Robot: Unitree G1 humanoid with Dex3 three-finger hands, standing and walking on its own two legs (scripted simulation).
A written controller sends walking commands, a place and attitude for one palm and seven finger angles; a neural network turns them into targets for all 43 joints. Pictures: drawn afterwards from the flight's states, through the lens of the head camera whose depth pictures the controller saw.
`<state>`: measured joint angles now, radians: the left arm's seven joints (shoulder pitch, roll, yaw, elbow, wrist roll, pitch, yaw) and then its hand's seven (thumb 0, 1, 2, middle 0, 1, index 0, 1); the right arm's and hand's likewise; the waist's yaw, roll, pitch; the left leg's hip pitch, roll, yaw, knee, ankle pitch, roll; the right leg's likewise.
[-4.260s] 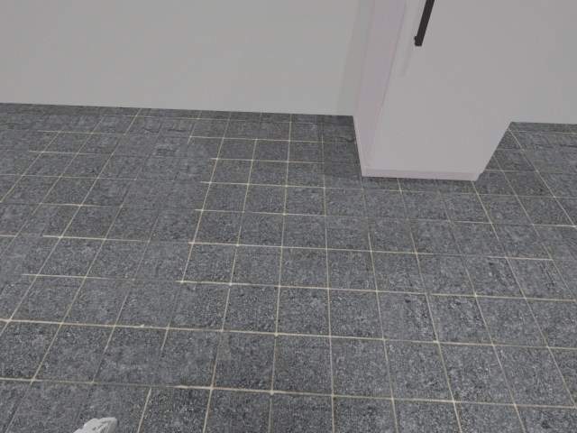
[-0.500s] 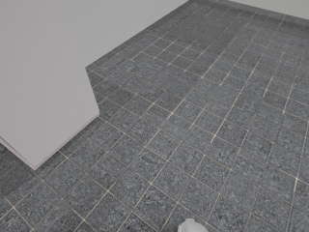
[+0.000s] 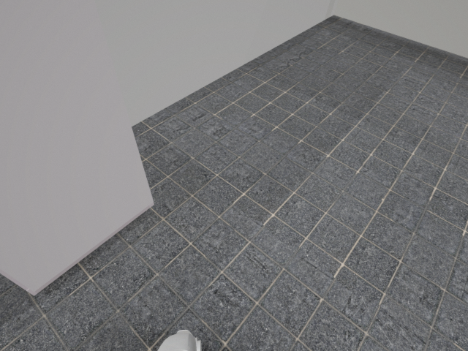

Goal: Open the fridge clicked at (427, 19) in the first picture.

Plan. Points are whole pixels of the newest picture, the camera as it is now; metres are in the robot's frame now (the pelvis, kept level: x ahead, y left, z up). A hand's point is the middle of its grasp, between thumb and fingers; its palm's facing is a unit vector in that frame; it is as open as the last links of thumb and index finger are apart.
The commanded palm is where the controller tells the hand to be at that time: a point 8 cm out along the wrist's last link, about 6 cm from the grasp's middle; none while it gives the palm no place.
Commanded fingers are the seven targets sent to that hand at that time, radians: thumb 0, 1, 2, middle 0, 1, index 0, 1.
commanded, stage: turn to face it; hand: left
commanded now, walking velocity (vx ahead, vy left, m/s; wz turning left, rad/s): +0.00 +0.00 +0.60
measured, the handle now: out of the picture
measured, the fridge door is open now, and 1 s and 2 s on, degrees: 0 0 0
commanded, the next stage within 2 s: take the last steps up to it in 1.54 s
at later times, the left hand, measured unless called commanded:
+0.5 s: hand (139, 309) +0.21 +0.21 -0.14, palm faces +0.21 -0.94 -0.26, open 7.4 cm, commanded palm none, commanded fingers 0.00 0.90 0.90 -0.20 -0.30 -0.20 -0.30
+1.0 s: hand out of the picture +0.03 +0.19 -0.18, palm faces +0.55 -0.79 -0.27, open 7.4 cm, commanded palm none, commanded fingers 0.00 0.90 0.90 -0.20 -0.30 -0.20 -0.30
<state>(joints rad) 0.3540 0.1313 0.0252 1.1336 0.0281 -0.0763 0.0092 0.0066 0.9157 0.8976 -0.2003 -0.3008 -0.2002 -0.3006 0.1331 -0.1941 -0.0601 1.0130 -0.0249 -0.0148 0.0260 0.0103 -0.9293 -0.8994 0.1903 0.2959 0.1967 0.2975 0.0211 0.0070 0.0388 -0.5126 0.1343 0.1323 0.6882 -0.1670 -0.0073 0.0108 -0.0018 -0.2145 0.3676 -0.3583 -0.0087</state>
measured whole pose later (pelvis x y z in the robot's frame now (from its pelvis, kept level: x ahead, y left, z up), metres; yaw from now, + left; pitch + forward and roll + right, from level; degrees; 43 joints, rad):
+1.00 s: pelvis +0.13 -0.01 -0.01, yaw +32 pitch +1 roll +1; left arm 0.27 0.27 0.06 0.95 0.02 0.05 0.01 0.01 0.91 0.90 -0.20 -0.30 -0.20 -0.30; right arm 0.08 -0.25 -0.06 0.89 -0.02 0.04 0.03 0.01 -0.91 -0.90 0.19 0.30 0.20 0.30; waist 0.03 -0.05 0.10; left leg -0.31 0.03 0.12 0.63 -0.32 0.02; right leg -0.32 -0.19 -0.24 0.84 -0.51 0.06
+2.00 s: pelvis +0.13 +0.01 +0.01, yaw +56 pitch -1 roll -1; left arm 0.28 0.24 0.05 1.05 0.03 0.03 -0.01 0.01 0.91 0.90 -0.20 -0.30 -0.20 -0.30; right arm 0.31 -0.15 -0.02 1.03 -0.02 -0.02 -0.01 0.00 -0.91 -0.90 0.20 0.30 0.20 0.30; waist 0.01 -0.03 0.02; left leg -0.08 -0.02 0.06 0.35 -0.25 0.06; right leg -0.49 -0.10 -0.07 1.04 -0.31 0.04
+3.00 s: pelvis +0.25 +0.23 +0.01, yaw +57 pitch -1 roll +0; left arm 0.24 0.17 0.03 1.07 0.02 0.03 0.03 0.01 0.91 0.90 -0.20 -0.30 -0.20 -0.30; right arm 0.16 -0.15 -0.04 1.05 -0.02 0.00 -0.04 -0.02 -0.95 -0.90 0.20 0.30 0.20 0.30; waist 0.01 -0.03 0.05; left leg -0.23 0.03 0.17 0.45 -0.20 0.05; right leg -0.36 -0.06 -0.07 0.76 -0.40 0.03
